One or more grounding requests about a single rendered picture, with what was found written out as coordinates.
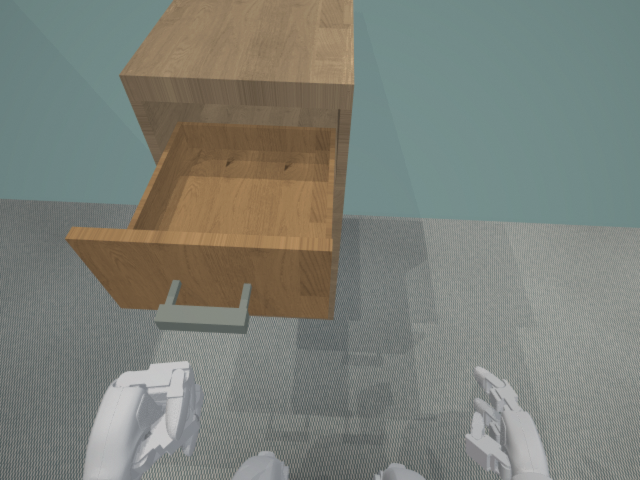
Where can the drawer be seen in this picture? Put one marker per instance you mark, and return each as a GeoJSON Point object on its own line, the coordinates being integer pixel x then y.
{"type": "Point", "coordinates": [227, 204]}

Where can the robot left thigh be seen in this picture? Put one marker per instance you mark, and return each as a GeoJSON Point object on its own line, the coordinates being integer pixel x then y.
{"type": "Point", "coordinates": [262, 468]}

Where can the handle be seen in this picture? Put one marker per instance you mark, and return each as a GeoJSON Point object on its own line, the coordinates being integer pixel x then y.
{"type": "Point", "coordinates": [203, 318]}

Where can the cabinet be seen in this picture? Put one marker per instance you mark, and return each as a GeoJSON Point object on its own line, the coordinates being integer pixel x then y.
{"type": "Point", "coordinates": [253, 62]}

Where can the robot left hand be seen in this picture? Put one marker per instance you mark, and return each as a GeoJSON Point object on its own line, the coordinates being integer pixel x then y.
{"type": "Point", "coordinates": [162, 400]}

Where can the robot right hand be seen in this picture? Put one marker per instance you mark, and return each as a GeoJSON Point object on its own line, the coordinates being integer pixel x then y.
{"type": "Point", "coordinates": [514, 446]}

